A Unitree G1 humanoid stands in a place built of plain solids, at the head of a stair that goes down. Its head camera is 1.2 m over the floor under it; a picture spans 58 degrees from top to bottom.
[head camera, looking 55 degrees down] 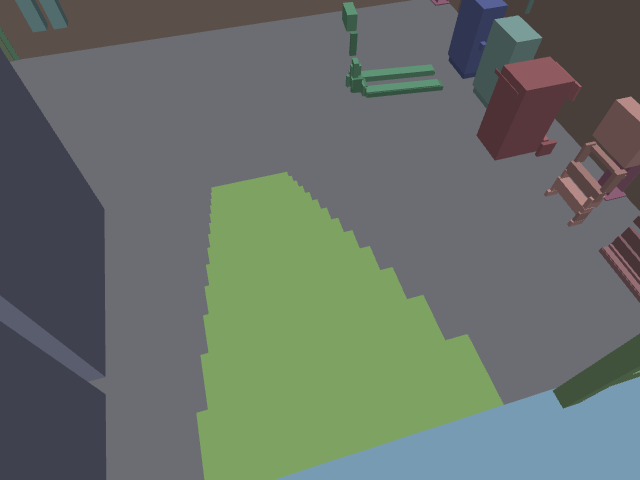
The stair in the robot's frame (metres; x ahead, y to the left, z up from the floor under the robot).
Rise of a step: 0.20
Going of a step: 0.27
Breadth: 0.93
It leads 16 degrees to the left of straight ahead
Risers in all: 14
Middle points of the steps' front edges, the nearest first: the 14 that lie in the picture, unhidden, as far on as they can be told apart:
0.20 -0.14 0.00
0.46 -0.06 -0.20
0.72 0.01 -0.40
0.98 0.09 -0.61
1.24 0.16 -0.81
1.50 0.24 -1.01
1.76 0.32 -1.22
2.02 0.39 -1.42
2.28 0.47 -1.62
2.54 0.54 -1.82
2.79 0.62 -2.03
3.06 0.69 -2.23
3.31 0.77 -2.43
3.57 0.84 -2.64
